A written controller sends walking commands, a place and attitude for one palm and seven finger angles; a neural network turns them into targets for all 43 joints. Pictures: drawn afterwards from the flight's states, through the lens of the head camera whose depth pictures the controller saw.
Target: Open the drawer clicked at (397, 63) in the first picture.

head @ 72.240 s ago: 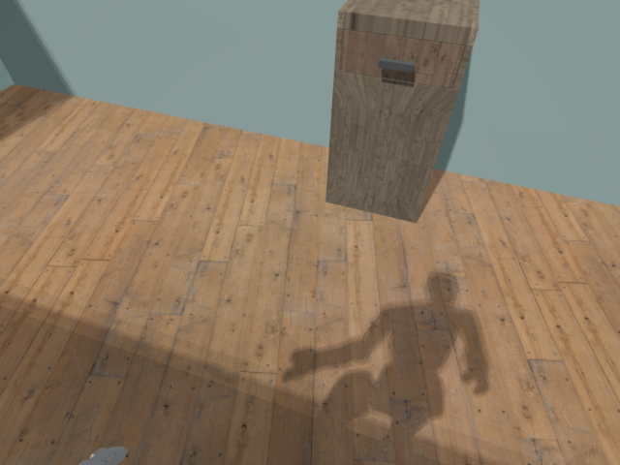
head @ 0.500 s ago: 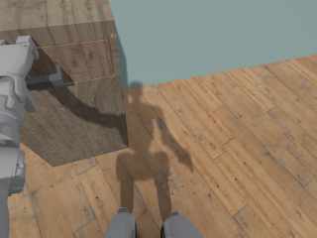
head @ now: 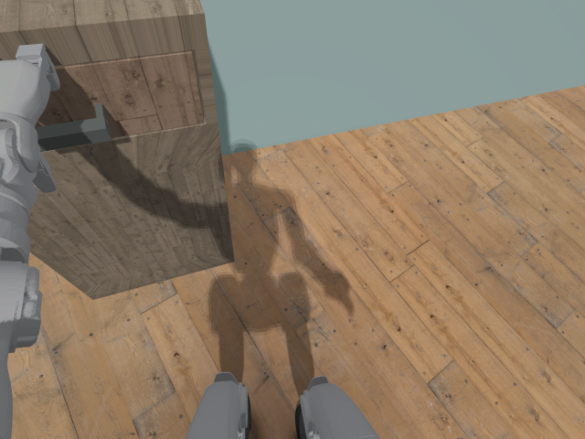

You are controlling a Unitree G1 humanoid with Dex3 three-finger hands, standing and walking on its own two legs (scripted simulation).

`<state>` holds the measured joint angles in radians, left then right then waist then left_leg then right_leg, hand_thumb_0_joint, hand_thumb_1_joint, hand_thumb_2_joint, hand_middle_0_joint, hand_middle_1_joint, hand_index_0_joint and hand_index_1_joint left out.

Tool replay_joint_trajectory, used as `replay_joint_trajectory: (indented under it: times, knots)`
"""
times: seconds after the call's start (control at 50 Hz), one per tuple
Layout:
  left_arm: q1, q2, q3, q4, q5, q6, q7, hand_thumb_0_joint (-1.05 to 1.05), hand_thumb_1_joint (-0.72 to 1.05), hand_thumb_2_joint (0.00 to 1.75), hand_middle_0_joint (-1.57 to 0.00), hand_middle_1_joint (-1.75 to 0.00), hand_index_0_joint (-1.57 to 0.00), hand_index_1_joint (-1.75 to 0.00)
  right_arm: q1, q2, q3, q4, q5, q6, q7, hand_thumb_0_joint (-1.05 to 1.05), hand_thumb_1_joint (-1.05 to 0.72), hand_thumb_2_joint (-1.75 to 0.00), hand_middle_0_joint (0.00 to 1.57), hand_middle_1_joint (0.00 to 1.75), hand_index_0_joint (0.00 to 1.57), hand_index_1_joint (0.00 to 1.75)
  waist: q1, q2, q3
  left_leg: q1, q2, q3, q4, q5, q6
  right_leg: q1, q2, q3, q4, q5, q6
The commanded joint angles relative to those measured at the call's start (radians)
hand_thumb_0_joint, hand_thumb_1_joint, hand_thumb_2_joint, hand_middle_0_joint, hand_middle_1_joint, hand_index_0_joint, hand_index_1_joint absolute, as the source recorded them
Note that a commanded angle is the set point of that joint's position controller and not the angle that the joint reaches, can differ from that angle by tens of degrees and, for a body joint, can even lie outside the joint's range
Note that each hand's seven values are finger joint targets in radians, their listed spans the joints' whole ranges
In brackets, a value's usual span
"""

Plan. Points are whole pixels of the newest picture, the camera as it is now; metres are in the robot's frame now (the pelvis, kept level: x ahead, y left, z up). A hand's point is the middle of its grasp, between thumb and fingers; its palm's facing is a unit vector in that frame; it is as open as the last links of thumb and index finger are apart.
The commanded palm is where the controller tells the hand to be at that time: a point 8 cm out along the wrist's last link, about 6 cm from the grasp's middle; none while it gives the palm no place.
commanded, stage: lift the hand off the handle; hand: left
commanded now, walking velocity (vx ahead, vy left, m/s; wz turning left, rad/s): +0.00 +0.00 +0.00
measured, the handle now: (64, 125) +0.57 +0.29 +0.04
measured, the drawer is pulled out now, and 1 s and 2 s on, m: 0.00 0.00 0.00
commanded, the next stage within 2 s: draw the hand back to the body in 1.66 s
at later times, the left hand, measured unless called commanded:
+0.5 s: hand (42, 157) +0.52 +0.32 +0.03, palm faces +0.03 +0.00 -1.00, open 13.4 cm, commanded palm +0.53 +0.30 +0.10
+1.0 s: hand (19, 132) +0.52 +0.32 +0.08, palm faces -0.02 -0.03 -1.00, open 13.0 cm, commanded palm +0.51 +0.32 +0.17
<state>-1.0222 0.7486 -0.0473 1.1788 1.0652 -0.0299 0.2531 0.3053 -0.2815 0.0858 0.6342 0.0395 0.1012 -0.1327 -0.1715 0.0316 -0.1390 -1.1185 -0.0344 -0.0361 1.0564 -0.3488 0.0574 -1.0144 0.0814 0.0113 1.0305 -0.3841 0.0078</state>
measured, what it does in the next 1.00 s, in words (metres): shifts its weight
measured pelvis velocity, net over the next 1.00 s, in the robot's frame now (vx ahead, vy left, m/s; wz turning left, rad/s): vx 0.09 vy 0.00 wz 0.02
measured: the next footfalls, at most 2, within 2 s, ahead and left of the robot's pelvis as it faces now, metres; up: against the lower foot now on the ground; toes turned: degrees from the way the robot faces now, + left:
none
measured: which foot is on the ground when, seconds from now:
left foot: down 0.00-1.00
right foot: down 0.00-1.00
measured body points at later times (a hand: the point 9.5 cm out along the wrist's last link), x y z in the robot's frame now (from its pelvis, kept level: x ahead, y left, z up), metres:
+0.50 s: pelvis +0.02 +0.00 +0.00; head +0.16 +0.04 +0.43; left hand +0.51 +0.32 +0.08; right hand +0.04 -0.27 -0.11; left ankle +0.11 +0.08 -0.65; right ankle +0.06 -0.13 -0.65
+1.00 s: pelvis +0.09 +0.00 +0.04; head +0.17 +0.01 +0.49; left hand +0.51 +0.32 +0.13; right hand +0.14 -0.28 -0.08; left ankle +0.11 +0.08 -0.65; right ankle +0.06 -0.13 -0.65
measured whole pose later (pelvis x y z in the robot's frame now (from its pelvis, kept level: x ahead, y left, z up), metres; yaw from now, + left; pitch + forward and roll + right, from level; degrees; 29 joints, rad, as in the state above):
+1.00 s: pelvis +0.09 +0.00 +0.04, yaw +1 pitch +18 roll -3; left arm -0.61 0.62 0.09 0.92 1.04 -0.08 0.29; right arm 0.31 -0.27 -0.02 0.72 0.01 0.06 -0.07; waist -0.07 0.05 -0.15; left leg -0.81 -0.02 -0.05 0.87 -0.37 0.04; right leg -0.68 0.09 0.01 0.79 -0.42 -0.01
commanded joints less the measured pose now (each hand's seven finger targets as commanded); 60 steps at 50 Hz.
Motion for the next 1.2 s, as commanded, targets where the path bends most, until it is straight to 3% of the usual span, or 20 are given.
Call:
replay_joint_trajectory:
  times: [0.0, 0.02, 0.04, 0.06, 0.1, 0.16, 0.24, 0.26, 0.34, 0.4, 0.44, 0.52, 0.72, 0.8, 0.86, 1.0, 1.02, 1.12, 1.16, 1.18]
  knots:
    - [-0.212, 0.319, 0.053, 0.04, 0.019, 0.077, -0.048, 0.0, -0.5, 0.3, -0.3, -1.2, -0.3, -1.2, 0.102, -0.195, -0.069, -0.067, -0.001, -0.024, -0.022, 0.0, -0.9, -0.9, 0.2, 0.3, 0.2, 0.3, 0.007, -0.014, -0.247, 0.235, 0.004, -0.017, -0.171, -0.254, 0.004, 0.062, -0.019, -0.019, -0.208, -0.185, -0.025]
    - [-0.215, 0.315, 0.052, 0.043, 0.021, 0.078, -0.047, 0.0, -0.5, 0.3, -0.3, -1.2, -0.3, -1.2, 0.105, -0.196, -0.07, -0.068, -0.002, -0.024, -0.021, 0.0, -0.9, -0.9, 0.2, 0.3, 0.2, 0.3, 0.004, -0.016, -0.247, 0.234, 0.004, -0.019, -0.167, -0.256, 0.005, 0.052, -0.018, -0.018, -0.206, -0.187, -0.025]
    - [-0.213, 0.157, -0.002, 0.023, 0.0, 0.09, -0.041, 0.0, -0.5, 0.3, -0.3, -1.2, -0.3, -1.2, 0.145, -0.178, -0.094, -0.073, -0.001, -0.036, -0.006, 0.0, -0.9, -0.9, 0.2, 0.3, 0.2, 0.3, -0.011, 0.022, -0.253, 0.297, 0.014, -0.035, -0.193, -0.249, 0.0, 0.016, -0.011, -0.036, -0.208, -0.161, -0.029]
    - [-0.223, 0.151, 0.001, 0.009, -0.007, 0.092, -0.038, 0.0, -0.5, 0.3, -0.3, -1.2, -0.3, -1.2, 0.143, -0.184, -0.096, -0.066, -0.003, -0.046, 0.003, 0.0, -0.9, -0.9, 0.2, 0.3, 0.2, 0.3, -0.012, 0.013, -0.248, 0.314, 0.017, -0.044, -0.2, -0.268, -0.001, 0.007, -0.012, -0.042, -0.21, -0.159, -0.025]
    - [-0.214, 0.212, 0.046, 0.041, 0.001, 0.099, -0.03, 0.0, -0.5, 0.3, -0.3, -1.2, -0.3, -1.2, 0.144, -0.192, -0.094, -0.059, -0.003, -0.046, 0.005, 0.0, -0.9, -0.9, 0.2, 0.3, 0.2, 0.3, -0.005, -0.029, -0.258, 0.298, 0.021, -0.052, -0.196, -0.283, 0.0, 0.016, -0.013, -0.036, -0.204, -0.173, -0.024]
    - [-0.292, 0.226, 0.05, -0.009, 0.003, 0.066, -0.031, 0.0, -0.5, 0.3, -0.3, -1.2, -0.3, -1.2, 0.162, -0.187, -0.093, -0.057, -0.009, -0.064, 0.006, 0.0, -0.9, -0.9, 0.2, 0.3, 0.2, 0.3, -0.019, 0.02, -0.27, 0.255, 0.023, -0.041, -0.16, -0.277, 0.003, 0.005, -0.016, -0.026, -0.187, -0.166, -0.024]
    - [-0.472, 0.384, 0.184, -0.366, 0.027, -0.115, 0.021, 0.0, -0.5, 0.3, -0.3, -1.2, -0.3, -1.2, 0.175, -0.185, -0.117, -0.036, -0.03, -0.107, 0.006, 0.0, -0.9, -0.9, 0.2, 0.3, 0.2, 0.3, 0.009, 0.199, -0.538, 0.394, 0.043, -0.084, -0.116, -0.198, -0.003, -0.015, -0.015, -0.017, -0.101, -0.089, -0.037]
    - [-0.463, 0.367, 0.183, -0.404, 0.033, -0.138, 0.054, 0.0, -0.5, 0.3, -0.3, -1.2, -0.3, -1.2, 0.18, -0.184, -0.127, -0.026, -0.036, -0.115, 0.01, 0.0, -0.9, -0.9, 0.2, 0.3, 0.2, 0.3, 0.016, 0.258, -0.612, 0.481, 0.043, -0.1, -0.116, -0.158, -0.012, -0.049, -0.013, -0.021, -0.093, -0.075, -0.037]
    - [-0.318, 0.215, 0.121, -0.168, 0.04, -0.038, 0.129, 0.0, -0.5, 0.3, -0.3, -1.2, -0.3, -1.2, 0.176, -0.178, -0.12, 0.002, -0.038, -0.12, 0.041, 0.0, -0.9, -0.9, 0.2, 0.3, 0.2, 0.3, 0.005, 0.198, -0.364, 0.427, 0.051, -0.136, -0.177, -0.343, -0.024, -0.162, -0.006, -0.056, -0.126, -0.167, -0.04]
    - [-0.43, 0.318, 0.183, -0.281, 0.024, 0.03, 0.175, 0.0, -0.5, 0.3, -0.3, -1.2, -0.3, -1.2, 0.201, -0.194, -0.128, 0.024, -0.038, -0.112, 0.049, 0.0, -0.9, -0.9, 0.2, 0.3, 0.2, 0.3, 0.019, 0.245, -0.524, 0.548, 0.045, -0.126, -0.201, -0.2, -0.028, -0.051, -0.003, -0.053, -0.152, -0.088, -0.041]
    - [-0.474, 0.293, 0.17, -0.317, 0.009, 0.079, 0.175, 0.0, -0.5, 0.3, -0.3, -1.2, -0.3, -1.2, 0.208, -0.187, -0.129, 0.036, -0.038, -0.103, 0.052, 0.0, -0.9, -0.9, 0.2, 0.3, 0.2, 0.3, 0.014, 0.26, -0.571, 0.64, 0.049, -0.131, -0.214, -0.091, -0.034, -0.012, 0.001, -0.063, -0.174, -0.038, -0.042]
    - [-0.445, 0.302, 0.17, -0.298, -0.019, 0.121, 0.143, 0.0, -0.5, 0.3, -0.3, -1.2, -0.3, -1.2, 0.188, -0.176, -0.118, 0.045, -0.026, -0.09, 0.043, 0.0, -0.9, -0.9, 0.2, 0.3, 0.2, 0.3, 0.015, 0.204, -0.495, 0.648, 0.043, -0.09, -0.248, -0.038, -0.02, 0.107, 0.003, -0.054, -0.252, -0.005, -0.033]
    - [-0.297, 0.301, 0.216, -0.472, -0.024, -0.046, 0.099, 0.0, -0.5, 0.3, -0.3, -1.2, -0.3, -1.2, 0.153, -0.152, -0.129, 0.017, -0.029, -0.089, 0.02, 0.0, -0.9, -0.9, 0.2, 0.3, 0.2, 0.3, 0.055, 0.217, -0.435, 0.724, 0.032, -0.031, -0.254, 0.242, -0.015, 0.265, 0.007, -0.037, -0.31, 0.16, -0.04]
    - [-0.23, 0.291, 0.249, -0.539, -0.024, -0.083, 0.116, 0.0, -0.5, 0.3, -0.3, -1.2, -0.3, -1.2, 0.147, -0.151, -0.151, 0.012, -0.034, -0.08, 0.032, 0.0, -0.9, -0.9, 0.2, 0.3, 0.2, 0.3, 0.068, 0.2, -0.492, 0.778, 0.027, -0.013, -0.234, 0.384, -0.016, 0.317, 0.012, -0.031, -0.308, 0.271, -0.038]
    - [-0.212, 0.302, 0.268, -0.583, -0.016, -0.078, 0.135, 0.0, -0.5, 0.3, -0.3, -1.2, -0.3, -1.2, 0.136, -0.152, -0.161, 0.018, -0.033, -0.07, 0.041, 0.0, -0.9, -0.9, 0.2, 0.3, 0.2, 0.3, 0.077, 0.216, -0.537, 0.819, 0.025, -0.005, -0.225, 0.479, -0.021, 0.356, 0.011, -0.029, -0.299, 0.352, -0.039]
    - [-0.154, 0.308, 0.29, -0.605, -0.058, -0.021, 0.109, 0.0, -0.5, 0.3, -0.3, -1.2, -0.3, -1.2, 0.098, -0.154, -0.169, 0.015, -0.019, -0.045, 0.053, 0.0, -0.9, -0.9, 0.2, 0.3, 0.2, 0.3, 0.093, 0.173, -0.524, 0.842, 0.016, 0.01, -0.261, 0.529, -0.016, 0.471, 0.006, -0.024, -0.333, 0.445, -0.032]
    - [-0.169, 0.275, 0.255, -0.608, -0.061, -0.014, 0.098, 0.0, -0.5, 0.3, -0.3, -1.2, -0.3, -1.2, 0.092, -0.152, -0.17, 0.016, -0.016, -0.045, 0.052, 0.0, -0.9, -0.9, 0.2, 0.3, 0.2, 0.3, 0.08, 0.169, -0.486, 0.839, 0.017, 0.015, -0.267, 0.523, -0.014, 0.476, 0.004, -0.025, -0.341, 0.453, -0.033]
    - [-0.124, 0.302, 0.266, -0.551, -0.062, 0.008, 0.033, 0.0, -0.5, 0.3, -0.3, -1.2, -0.3, -1.2, 0.062, -0.152, -0.162, 0.007, -0.007, -0.034, 0.049, 0.0, -0.9, -0.9, 0.2, 0.3, 0.2, 0.3, 0.102, 0.131, -0.382, 0.791, 0.011, 0.021, -0.321, 0.438, -0.006, 0.528, -0.002, -0.02, -0.383, 0.412, -0.037]
    - [-0.133, 0.314, 0.262, -0.554, -0.049, 0.0, 0.007, 0.0, -0.5, 0.3, -0.3, -1.2, -0.3, -1.2, 0.055, -0.145, -0.158, -0.006, -0.001, -0.027, 0.044, 0.0, -0.9, -0.9, 0.2, 0.3, 0.2, 0.3, 0.108, 0.135, -0.403, 0.806, 0.008, 0.019, -0.336, 0.437, -0.007, 0.547, -0.002, -0.014, -0.39, 0.41, -0.035]
    - [-0.129, 0.301, 0.254, -0.538, -0.057, 0.0, -0.003, 0.0, -0.5, 0.3, -0.3, -1.2, -0.3, -1.2, 0.05, -0.149, -0.16, -0.005, -0.002, -0.027, 0.044, 0.0, -0.9, -0.9, 0.2, 0.3, 0.2, 0.3, 0.102, 0.138, -0.351, 0.798, 0.011, 0.022, -0.343, 0.417, -0.006, 0.537, -0.005, -0.018, -0.4, 0.39, -0.04]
